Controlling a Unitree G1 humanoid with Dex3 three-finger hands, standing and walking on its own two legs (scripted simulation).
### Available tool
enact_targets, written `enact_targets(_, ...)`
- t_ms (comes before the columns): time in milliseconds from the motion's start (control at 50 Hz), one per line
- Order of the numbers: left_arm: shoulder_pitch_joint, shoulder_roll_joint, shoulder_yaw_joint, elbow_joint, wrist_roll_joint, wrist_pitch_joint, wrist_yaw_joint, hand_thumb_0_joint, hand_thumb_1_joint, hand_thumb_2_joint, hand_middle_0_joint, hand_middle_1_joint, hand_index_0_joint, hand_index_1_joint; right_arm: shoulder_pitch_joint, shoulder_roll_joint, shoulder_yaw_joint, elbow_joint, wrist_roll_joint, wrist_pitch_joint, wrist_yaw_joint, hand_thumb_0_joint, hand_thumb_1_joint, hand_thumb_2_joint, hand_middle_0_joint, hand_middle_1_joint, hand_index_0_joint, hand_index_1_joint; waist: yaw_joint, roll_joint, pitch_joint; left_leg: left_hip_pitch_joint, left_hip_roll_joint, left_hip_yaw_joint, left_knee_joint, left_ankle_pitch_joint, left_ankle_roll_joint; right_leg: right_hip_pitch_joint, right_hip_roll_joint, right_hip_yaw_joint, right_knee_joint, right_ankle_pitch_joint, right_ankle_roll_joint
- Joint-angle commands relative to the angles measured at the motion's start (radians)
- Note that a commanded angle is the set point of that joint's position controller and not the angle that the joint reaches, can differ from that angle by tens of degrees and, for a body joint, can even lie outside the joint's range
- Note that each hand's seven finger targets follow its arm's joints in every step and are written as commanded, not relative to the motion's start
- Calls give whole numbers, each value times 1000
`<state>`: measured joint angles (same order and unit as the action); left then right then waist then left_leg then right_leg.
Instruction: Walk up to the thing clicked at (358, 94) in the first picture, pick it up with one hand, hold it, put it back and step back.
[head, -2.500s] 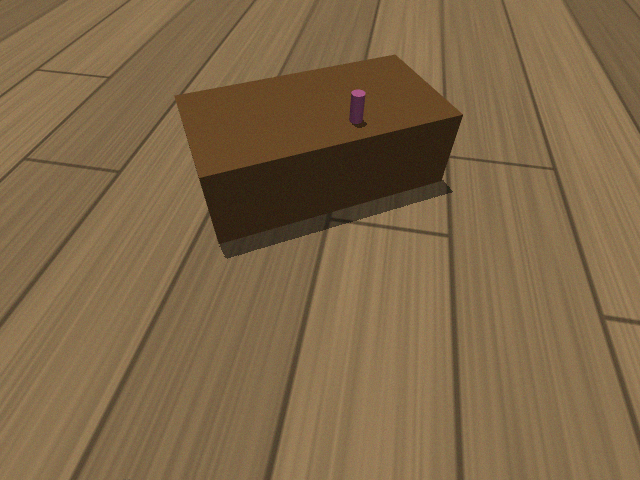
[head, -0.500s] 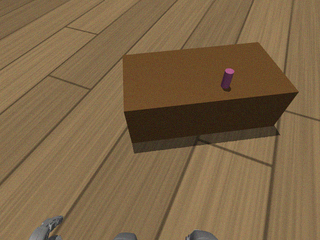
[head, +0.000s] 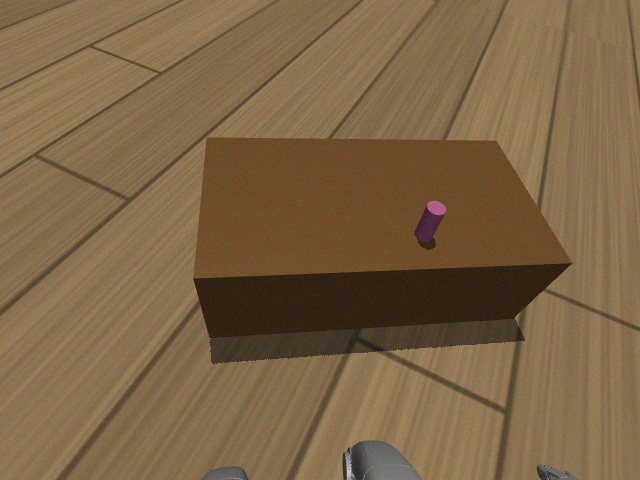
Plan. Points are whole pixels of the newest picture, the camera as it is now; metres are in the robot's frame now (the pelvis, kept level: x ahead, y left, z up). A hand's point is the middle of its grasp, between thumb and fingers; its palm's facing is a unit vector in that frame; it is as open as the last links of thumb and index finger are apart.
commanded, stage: walk up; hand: right
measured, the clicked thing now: (429, 221) +0.80 -0.35 -0.34
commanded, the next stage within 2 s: none
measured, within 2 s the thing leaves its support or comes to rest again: neither
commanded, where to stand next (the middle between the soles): +0.36 -0.17 m, yaw +5 degrees
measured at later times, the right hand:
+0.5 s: hand (573, 400) +0.25 -0.41 -0.13, palm faces -0.13 +0.91 -0.39, open 7.4 cm
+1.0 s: hand (596, 350) +0.34 -0.52 -0.16, palm faces -0.09 +0.91 -0.40, open 7.4 cm
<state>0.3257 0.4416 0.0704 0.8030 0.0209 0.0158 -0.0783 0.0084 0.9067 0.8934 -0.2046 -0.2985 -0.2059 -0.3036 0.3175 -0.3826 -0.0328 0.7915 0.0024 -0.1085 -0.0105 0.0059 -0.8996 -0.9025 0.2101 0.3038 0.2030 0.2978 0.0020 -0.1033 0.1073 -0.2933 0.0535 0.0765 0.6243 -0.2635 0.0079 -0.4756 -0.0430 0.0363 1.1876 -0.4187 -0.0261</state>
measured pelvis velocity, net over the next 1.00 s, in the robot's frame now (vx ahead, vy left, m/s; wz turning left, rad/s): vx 0.26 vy -0.24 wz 0.07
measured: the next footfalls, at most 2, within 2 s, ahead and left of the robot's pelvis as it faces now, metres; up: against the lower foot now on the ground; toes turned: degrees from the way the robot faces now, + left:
right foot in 0.20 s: +0.19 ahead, -0.24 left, +0.00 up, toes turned -5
left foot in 0.62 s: +0.31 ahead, -0.05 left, +0.00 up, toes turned +8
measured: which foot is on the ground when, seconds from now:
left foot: down 0.00-0.22, up 0.24-0.60, down 0.62-0.98, up 1.00-1.00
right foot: up 0.00-0.18, down 0.20-0.64, up 0.66-0.94, down 0.96-1.00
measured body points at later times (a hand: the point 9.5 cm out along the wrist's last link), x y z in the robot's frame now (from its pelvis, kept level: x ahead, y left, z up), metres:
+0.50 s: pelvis +0.15 -0.15 +0.00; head +0.18 -0.14 +0.45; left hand +0.16 +0.18 -0.10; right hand +0.25 -0.46 -0.10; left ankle +0.23 -0.03 -0.69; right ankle +0.15 -0.24 -0.72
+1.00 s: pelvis +0.26 -0.24 -0.02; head +0.28 -0.24 +0.43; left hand +0.31 +0.10 -0.12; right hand +0.35 -0.56 -0.13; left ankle +0.27 -0.06 -0.72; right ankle +0.37 -0.37 -0.73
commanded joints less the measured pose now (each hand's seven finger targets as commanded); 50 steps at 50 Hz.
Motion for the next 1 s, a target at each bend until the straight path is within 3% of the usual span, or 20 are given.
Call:
enact_targets(0,56,153,67,-75,-6,-21,-13,0,900,900,-200,-300,-200,-300,20,-327,-103,-50,-7,-28,-14,0,-900,-900,200,300,200,300,19,278,-19,-17,192,-140,-281,134,204,-29,-76,-2,-213,83,27)
enact_targets(80,-20,164,76,-82,-3,-24,-33,0,900,900,-200,-300,-200,-300,-13,-375,-118,-50,-12,-31,-4,0,-900,-900,200,300,200,300,7,322,-39,-69,194,-138,-301,-141,184,80,-88,-37,-448,165,18)
enact_targets(180,141,221,115,10,14,-38,-19,0,900,900,-200,-300,-200,-300,-45,-315,-102,-40,-26,6,-7,0,-900,-900,200,300,200,300,107,111,-133,-217,129,-69,46,-341,121,403,-6,-118,-553,90,4)
enact_targets(200,209,276,135,29,24,-50,-8,0,900,900,-200,-300,-200,-300,-10,-237,-77,-35,-28,15,-6,0,-900,-900,200,300,200,300,147,-140,-118,-332,37,22,348,-337,91,468,-54,6,-695,-101,-14)
enact_targets(220,224,341,141,-2,28,-66,6,0,900,900,-200,-300,-200,-300,0,-167,-46,-57,-12,14,-9,0,-900,-900,200,300,200,300,160,-313,-77,-525,-86,-24,592,-330,40,463,-257,437,-910,-278,-82)
enact_targets(240,127,361,130,-28,12,-69,14,0,900,900,-200,-300,-200,-300,-20,-248,-72,-54,-13,18,-21,0,-900,-900,200,300,200,300,115,-223,-35,-524,-46,-102,657,-296,27,387,-358,606,-999,-241,-171)
enact_targets(260,61,360,127,-55,1,-68,17,0,900,900,-200,-300,-200,-300,-20,-286,-78,-37,-10,13,-23,0,-900,-900,200,300,200,300,88,-186,-4,-507,14,-125,646,-253,28,328,-377,607,-999,-179,-222)
enact_targets(360,6,228,81,-51,-4,-79,34,0,900,900,-200,-300,-200,-300,63,-243,-67,47,1,5,3,0,-900,-900,200,300,200,300,27,-92,-38,-287,21,-87,397,-149,26,255,-211,141,-816,264,-210)
enact_targets(500,33,235,65,-85,-1,-82,31,0,900,900,-200,-300,-200,-300,-29,-221,-71,-6,-4,5,26,0,-900,-900,200,300,200,300,56,-19,-66,-149,-11,-11,111,-24,25,255,-245,105,-828,244,-200)
enact_targets(560,-15,206,46,-106,-6,-71,28,0,900,900,-200,-300,-200,-300,98,-215,-81,26,-7,-12,15,0,-900,-900,200,300,200,300,-43,86,-133,191,-58,14,-110,116,46,138,-196,2,-602,389,-148)
enact_targets(580,28,158,26,-107,-9,-71,28,0,900,900,-200,-300,-200,-300,171,-259,-99,44,-12,-19,3,0,-900,-900,200,300,200,300,-74,200,-197,362,-15,-88,-162,96,76,61,-116,-60,-380,392,-96)
enact_targets(600,70,93,17,-112,-15,-69,28,0,900,900,-200,-300,-200,-300,211,-333,-121,29,-31,-21,-7,0,-900,-900,200,300,200,300,-80,364,-234,505,208,-453,-220,-1,156,-146,8,-113,-155,87,-32)
enact_targets(620,82,139,30,-96,-11,-54,34,0,900,900,-200,-300,-200,-300,193,-367,-129,-1,-23,-16,-18,0,-900,-900,200,300,200,300,-57,276,-206,473,370,-720,-299,-78,238,-250,33,-53,-59,-105,-15)
enact_targets(640,69,228,51,-87,0,-40,41,0,900,900,-200,-300,-200,-300,161,-378,-134,-4,4,-10,-17,0,-900,-900,200,300,200,300,-61,196,-170,393,420,-756,-325,-189,311,-244,-22,15,-6,-129,-18)
enact_targets(720,58,198,53,-42,-8,-38,33,0,900,900,-200,-300,-200,-300,47,-288,-93,-25,2,-14,-12,0,-900,-900,200,300,200,300,-2,162,8,86,247,-344,-333,30,204,-138,-79,42,-104,31,-4)
enact_targets(780,91,151,43,-13,-20,-41,31,0,900,900,-200,-300,-200,-300,-34,-278,-80,-34,-13,-6,1,0,-900,-900,200,300,200,300,26,299,30,-87,175,-171,-318,141,202,22,-68,-35,-248,102,21)
enact_targets(920,102,167,54,90,-27,-77,80,0,900,900,-200,-300,-200,-300,-145,-234,-60,-44,-14,84,17,0,-900,-900,200,300,200,300,55,256,-105,-220,50,-60,15,-23,138,347,42,-136,-579,332,48)
enact_targets(940,121,195,63,104,-18,-84,91,0,900,900,-200,-300,-200,-300,-111,-191,-51,-43,-11,97,15,0,-900,-900,200,300,200,300,69,131,-118,-243,16,-33,159,-100,113,382,21,-93,-633,309,46)
enact_targets(960,132,272,78,98,-1,-94,102,0,900,900,-200,-300,-200,-300,-66,-133,-37,-46,-10,106,13,0,-900,-900,200,300,200,300,80,-100,-111,-325,-58,-13,361,-268,73,367,-156,141,-778,255,10)
enact_targets(980,53,310,71,46,9,-101,109,0,900,900,-200,-300,-200,-300,-12,-127,-32,-32,-10,125,10,0,-900,-900,200,300,200,300,32,-70,-102,-288,-61,-167,453,-275,40,221,-352,445,-893,112,-70)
